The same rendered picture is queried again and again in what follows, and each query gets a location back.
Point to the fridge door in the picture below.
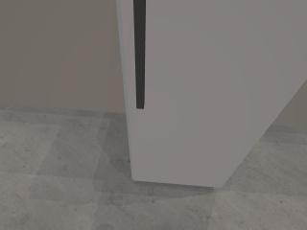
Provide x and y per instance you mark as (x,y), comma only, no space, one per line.
(217,74)

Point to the handle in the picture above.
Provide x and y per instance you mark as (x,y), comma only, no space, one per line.
(139,21)

